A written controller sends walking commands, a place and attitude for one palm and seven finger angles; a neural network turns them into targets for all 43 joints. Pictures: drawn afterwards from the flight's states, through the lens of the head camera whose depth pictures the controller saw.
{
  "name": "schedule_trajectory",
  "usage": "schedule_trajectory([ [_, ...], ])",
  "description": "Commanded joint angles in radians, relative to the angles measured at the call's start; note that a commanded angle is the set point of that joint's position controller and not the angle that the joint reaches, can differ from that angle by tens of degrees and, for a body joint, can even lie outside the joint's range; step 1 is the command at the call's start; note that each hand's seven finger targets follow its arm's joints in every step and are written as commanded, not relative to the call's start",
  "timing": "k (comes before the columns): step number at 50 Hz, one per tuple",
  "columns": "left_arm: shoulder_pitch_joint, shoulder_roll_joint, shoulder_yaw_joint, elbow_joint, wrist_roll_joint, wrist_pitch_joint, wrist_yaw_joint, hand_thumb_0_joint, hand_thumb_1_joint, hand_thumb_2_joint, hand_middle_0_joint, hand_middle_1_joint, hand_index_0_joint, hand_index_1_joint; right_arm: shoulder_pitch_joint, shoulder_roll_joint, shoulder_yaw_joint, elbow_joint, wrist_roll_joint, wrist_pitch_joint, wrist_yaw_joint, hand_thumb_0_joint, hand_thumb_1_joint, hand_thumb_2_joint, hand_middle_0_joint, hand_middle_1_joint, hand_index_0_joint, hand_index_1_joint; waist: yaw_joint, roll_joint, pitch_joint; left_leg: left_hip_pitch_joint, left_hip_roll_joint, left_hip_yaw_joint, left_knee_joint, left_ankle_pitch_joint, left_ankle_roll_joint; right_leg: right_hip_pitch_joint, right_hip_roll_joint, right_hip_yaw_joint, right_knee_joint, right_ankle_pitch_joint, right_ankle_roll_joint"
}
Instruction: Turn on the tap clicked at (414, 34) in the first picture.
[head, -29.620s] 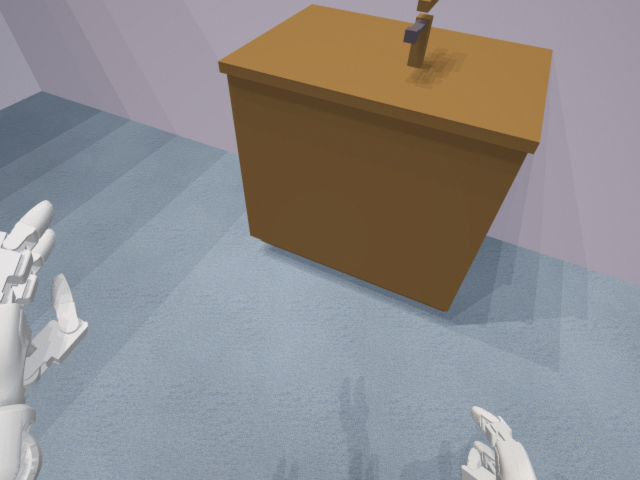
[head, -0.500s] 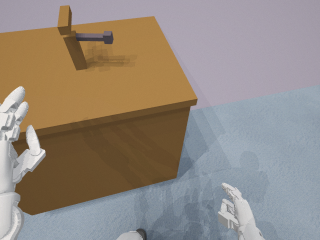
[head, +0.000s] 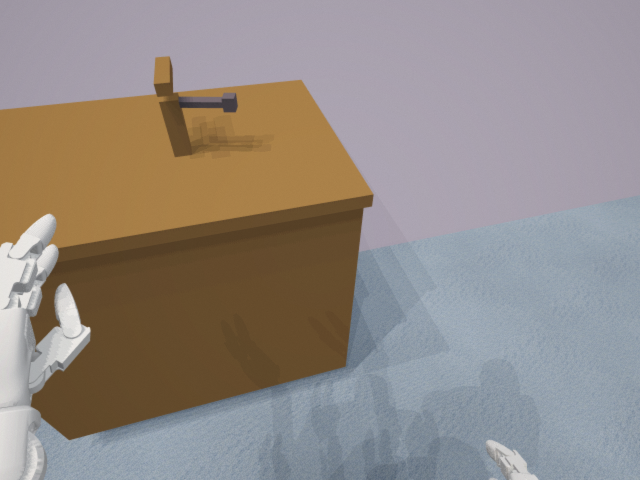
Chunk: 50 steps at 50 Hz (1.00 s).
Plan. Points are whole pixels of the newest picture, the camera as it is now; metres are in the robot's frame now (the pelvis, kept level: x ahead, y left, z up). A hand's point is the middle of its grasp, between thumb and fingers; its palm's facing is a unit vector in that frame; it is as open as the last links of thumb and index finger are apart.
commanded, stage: stop stepping back and stand still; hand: left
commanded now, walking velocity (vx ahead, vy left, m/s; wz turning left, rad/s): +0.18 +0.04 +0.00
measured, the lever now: (229, 102) +0.76 +0.22 +0.14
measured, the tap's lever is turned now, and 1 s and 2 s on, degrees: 75 75 75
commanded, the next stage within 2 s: stand and check the lever's angle in 1.56 s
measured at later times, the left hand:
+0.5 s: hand (99, 361) +0.18 +0.21 +0.16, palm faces +0.40 -0.83 -0.38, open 7.4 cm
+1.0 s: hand (71, 335) +0.21 +0.25 +0.16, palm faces +0.40 -0.84 -0.38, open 7.4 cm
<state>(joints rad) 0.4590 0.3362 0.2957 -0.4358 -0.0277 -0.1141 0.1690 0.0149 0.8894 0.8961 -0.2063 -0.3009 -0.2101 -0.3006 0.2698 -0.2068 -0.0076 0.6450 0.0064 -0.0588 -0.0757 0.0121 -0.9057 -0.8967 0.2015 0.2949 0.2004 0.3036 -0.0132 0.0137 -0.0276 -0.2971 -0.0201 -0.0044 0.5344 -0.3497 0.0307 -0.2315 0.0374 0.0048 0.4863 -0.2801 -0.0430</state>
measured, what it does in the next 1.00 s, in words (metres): steps on the spot: left foot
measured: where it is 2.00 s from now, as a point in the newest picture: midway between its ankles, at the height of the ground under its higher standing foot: outside the picture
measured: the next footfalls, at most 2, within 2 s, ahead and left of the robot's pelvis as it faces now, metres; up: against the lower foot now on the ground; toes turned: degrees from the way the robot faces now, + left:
left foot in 0.62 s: +0.06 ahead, +0.12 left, +0.00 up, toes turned +3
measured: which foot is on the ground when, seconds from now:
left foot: down 0.00-0.36, up 0.38-0.60, down 0.62-1.00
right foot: down 0.00-1.00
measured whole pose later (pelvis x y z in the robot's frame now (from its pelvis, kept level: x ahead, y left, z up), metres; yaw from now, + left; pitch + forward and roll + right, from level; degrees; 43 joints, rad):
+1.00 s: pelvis +0.00 +0.01 +0.00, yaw +0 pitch -2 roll -1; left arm 0.47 0.36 0.31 -0.47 -0.06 -0.11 0.15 0.01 0.89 0.90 -0.21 -0.30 -0.21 -0.30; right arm 0.16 -0.19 0.00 0.59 0.01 -0.07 -0.06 0.01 -0.90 -0.90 0.20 0.30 0.20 0.30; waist 0.02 0.02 0.03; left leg -0.21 0.03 0.06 0.46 -0.23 0.01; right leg -0.17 0.04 -0.03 0.41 -0.21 -0.03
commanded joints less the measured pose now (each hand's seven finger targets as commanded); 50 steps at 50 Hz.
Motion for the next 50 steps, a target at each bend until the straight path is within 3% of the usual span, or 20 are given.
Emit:
schedule_trajectory([
  [1, -0.121, 0.188, 0.093, -0.207, -0.007, -0.067, 0.004, 0.0, 0.9, 0.9, -0.2, -0.3, -0.2, -0.3, -0.13, -0.093, -0.04, -0.138, -0.007, -0.048, 0.007, 0.0, -0.9, -0.9, 0.2, 0.3, 0.2, 0.3, -0.008, -0.223, 0.0, -0.132, 0.02, 0.018, 0.401, -0.032, -0.014, -0.058, -0.33, 0.468, -0.325, -0.379, -0.178],
  [4, -0.166, 0.197, 0.095, -0.17, -0.011, -0.066, 0.002, 0.0, 0.9, 0.9, -0.2, -0.3, -0.2, -0.3, -0.136, -0.083, -0.025, -0.143, -0.001, -0.04, 0.009, 0.0, -0.9, -0.9, 0.2, 0.3, 0.2, 0.3, -0.018, -0.128, 0.031, 0.032, 0.077, 0.005, 0.248, -0.112, -0.004, -0.25, -0.299, 0.298, -0.266, -0.439, -0.123],
  [6, -0.168, 0.186, 0.092, -0.159, -0.011, -0.064, 0.006, 0.0, 0.9, 0.9, -0.2, -0.3, -0.2, -0.3, -0.145, -0.094, -0.013, -0.146, -0.007, -0.034, -0.004, 0.0, -0.9, -0.9, 0.2, 0.3, 0.2, 0.3, -0.017, -0.068, 0.059, 0.144, 0.054, 0.05, 0.07, -0.13, 0.009, -0.326, -0.208, 0.201, -0.163, -0.467, -0.087],
  [7, -0.177, 0.191, 0.104, -0.179, -0.013, -0.069, 0.009, 0.0, 0.9, 0.9, -0.2, -0.3, -0.2, -0.3, -0.15, -0.107, -0.012, -0.152, -0.009, -0.038, -0.01, 0.0, -0.9, -0.9, 0.2, 0.3, 0.2, 0.3, -0.014, 0.022, 0.06, 0.132, 0.078, -0.03, -0.061, -0.236, 0.039, -0.315, -0.139, 0.165, -0.057, -0.446, -0.062],
  [9, -0.212, 0.191, 0.125, -0.243, -0.009, -0.076, 0.016, 0.0, 0.9, 0.9, -0.2, -0.3, -0.2, -0.3, -0.147, -0.137, -0.026, -0.176, 0.0, -0.053, -0.017, 0.0, -0.9, -0.9, 0.2, 0.3, 0.2, 0.3, -0.01, 0.268, 0.022, 0.108, 0.296, -0.37, -0.313, -0.442, 0.131, -0.275, 0.026, -0.051, 0.339, -0.217, 0.037],
  [11, -0.188, 0.217, 0.157, -0.231, 0.007, -0.065, 0.012, 0.0, 0.9, 0.9, -0.2, -0.3, -0.2, -0.3, -0.148, -0.108, -0.027, -0.162, -0.005, -0.069, -0.004, 0.0, -0.9, -0.9, 0.2, 0.3, 0.2, 0.3, -0.004, 0.235, 0.058, -0.071, 0.338, -0.428, -0.392, -0.482, 0.183, -0.24, -0.025, 0.011, 0.582, -0.203, 0.046],
  [13, -0.123, 0.169, 0.12, -0.187, -0.002, -0.059, 0.0, 0.0, 0.9, 0.9, -0.2, -0.3, -0.2, -0.3, -0.167, -0.103, -0.023, -0.153, 0.003, -0.08, 0.013, 0.0, -0.9, -0.9, 0.2, 0.3, 0.2, 0.3, 0.013, 0.168, 0.074, -0.15, 0.291, -0.281, -0.36, -0.386, 0.137, -0.099, -0.05, -0.007, 0.398, -0.191, 0.038],
  [15, -0.094, 0.163, 0.11, -0.19, -0.003, -0.053, 0.0, 0.0, 0.9, 0.9, -0.2, -0.3, -0.2, -0.3, -0.171, -0.106, -0.019, -0.162, 0.002, -0.083, 0.013, 0.0, -0.9, -0.9, 0.2, 0.3, 0.2, 0.3, 0.024, 0.179, 0.063, -0.214, 0.232, -0.171, -0.273, -0.374, 0.089, 0.095, -0.011, -0.073, 0.164, -0.172, 0.034],
  [16, -0.088, 0.175, 0.115, -0.18, 0.002, -0.053, -0.003, 0.0, 0.9, 0.9, -0.2, -0.3, -0.2, -0.3, -0.179, -0.109, -0.023, -0.168, 0.0, -0.079, 0.011, 0.0, -0.9, -0.9, 0.2, 0.3, 0.2, 0.3, 0.035, 0.089, 0.07, -0.274, 0.183, -0.1, -0.135, -0.341, 0.06, 0.179, -0.021, -0.033, -0.004, -0.138, 0.022],
  [17, -0.091, 0.186, 0.114, -0.173, 0.008, -0.056, -0.01, 0.0, 0.9, 0.9, -0.2, -0.3, -0.2, -0.3, -0.171, -0.1, -0.035, -0.172, -0.002, -0.07, 0.012, 0.0, -0.9, -0.9, 0.2, 0.3, 0.2, 0.3, 0.037, -0.174, 0.091, -0.338, 0.057, 0.014, 0.195, -0.239, 0.018, 0.156, -0.147, 0.24, -0.215, -0.268, -0.037],
  [18, -0.136, 0.205, 0.112, -0.207, -0.004, -0.056, -0.016, 0.0, 0.9, 0.9, -0.2, -0.3, -0.2, -0.3, -0.168, -0.093, -0.036, -0.175, 0.004, -0.072, 0.019, 0.0, -0.9, -0.9, 0.2, 0.3, 0.2, 0.3, 0.022, -0.345, 0.068, -0.332, 0.007, 0.041, 0.478, -0.141, -0.013, 0.077, -0.361, 0.557, -0.374, -0.288, -0.111],
  [20, -0.149, 0.208, 0.127, -0.212, -0.015, -0.073, -0.02, 0.0, 0.9, 0.9, -0.2, -0.3, -0.2, -0.3, -0.125, -0.091, -0.039, -0.146, 0.006, -0.092, 0.037, 0.0, -0.9, -0.9, 0.2, 0.3, 0.2, 0.3, -0.011, -0.145, 0.025, -0.265, 0.047, -0.04, 0.547, -0.04, -0.034, 0.044, -0.34, 0.462, -0.301, -0.119, -0.122],
  [23, -0.1, 0.226, 0.169, -0.225, -0.021, -0.099, -0.009, 0.0, 0.9, 0.9, -0.2, -0.3, -0.2, -0.3, -0.139, -0.081, -0.03, -0.15, 0.008, -0.087, 0.023, 0.0, -0.9, -0.9, 0.2, 0.3, 0.2, 0.3, 0.005, -0.099, -0.013, -0.132, 0.062, 0.01, 0.32, -0.021, -0.035, 0.076, -0.295, 0.238, -0.201, 0.239, -0.111],
  [26, -0.071, 0.196, 0.16, -0.19, -0.024, -0.098, 0.004, 0.0, 0.9, 0.9, -0.2, -0.3, -0.2, -0.3, -0.16, -0.074, -0.021, -0.166, -0.001, -0.082, 0.007, 0.0, -0.9, -0.9, 0.2, 0.3, 0.2, 0.3, 0.02, -0.117, -0.037, 0.036, 0.029, 0.079, 0.048, 0.065, -0.017, 0.063, -0.231, 0.158, -0.175, 0.14, -0.061],
  [29, -0.069, 0.174, 0.134, -0.21, -0.033, -0.091, 0.006, 0.0, 0.9, 0.9, -0.2, -0.3, -0.2, -0.3, -0.166, -0.104, -0.04, -0.18, 0.007, -0.085, 0.001, 0.0, -0.9, -0.9, 0.2, 0.3, 0.2, 0.3, 0.026, -0.024, -0.022, 0.158, 0.095, -0.012, -0.142, 0.15, 0.012, 0.006, -0.16, 0.133, -0.135, 0.021, 0.004],
  [31, -0.06, 0.176, 0.132, -0.224, -0.031, -0.087, 0.004, 0.0, 0.9, 0.9, -0.2, -0.3, -0.2, -0.3, -0.178, -0.132, -0.054, -0.19, 0.018, -0.079, 0.004, 0.0, -0.9, -0.9, 0.2, 0.3, 0.2, 0.3, 0.041, -0.003, -0.041, 0.169, 0.151, -0.072, -0.125, 0.241, 0.03, 0.024, -0.108, 0.128, -0.118, 0.114, 0.056],
  [32, -0.042, 0.184, 0.14, -0.198, -0.03, -0.082, 0.0, 0.0, 0.9, 0.9, -0.2, -0.3, -0.2, -0.3, -0.172, -0.127, -0.055, -0.183, 0.022, -0.074, 0.005, 0.0, -0.9, -0.9, 0.2, 0.3, 0.2, 0.3, 0.03, -0.003, -0.035, 0.13, 0.137, -0.049, -0.107, 0.211, 0.022, 0.04, -0.115, 0.133, -0.138, 0.113, 0.062],
  [34, -0.087, 0.186, 0.134, -0.254, -0.019, -0.08, -0.007, 0.0, 0.9, 0.9, -0.2, -0.3, -0.2, -0.3, -0.191, -0.12, -0.046, -0.191, 0.01, -0.073, 0.008, 0.0, -0.9, -0.9, 0.2, 0.3, 0.2, 0.3, 0.021, 0.105, 0.001, 0.098, 0.123, -0.049, -0.133, 0.2, 0.016, 0.035, -0.105, 0.117, -0.129, 0.123, 0.035],
  [38, -0.05, 0.187, 0.137, -0.252, -0.021, -0.072, 0.0, 0.0, 0.9, 0.9, -0.2, -0.3, -0.2, -0.3, -0.178, -0.119, -0.05, -0.2, 0.009, -0.071, 0.01, 0.0, -0.9, -0.9, 0.2, 0.3, 0.2, 0.3, 0.025, 0.006, -0.081, 0.142, 0.125, -0.037, -0.107, 0.336, 0.007, 0.103, -0.098, 0.097, -0.108, 0.279, 0.03],
  [50, -0.058, 0.171, 0.113, -0.226, -0.029, -0.051, -0.003, 0.0, 0.9, 0.9, -0.2, -0.3, -0.2, -0.3, -0.189, -0.11, -0.035, -0.21, 0.0, -0.049, 0.004, 0.0, -0.9, -0.9, 0.2, 0.3, 0.2, 0.3, 0.022, 0.023, -0.062, 0.125, 0.117, -0.04, -0.153, 0.271, -0.003, 0.091, -0.077, 0.083, -0.145, 0.243, 0.03],
])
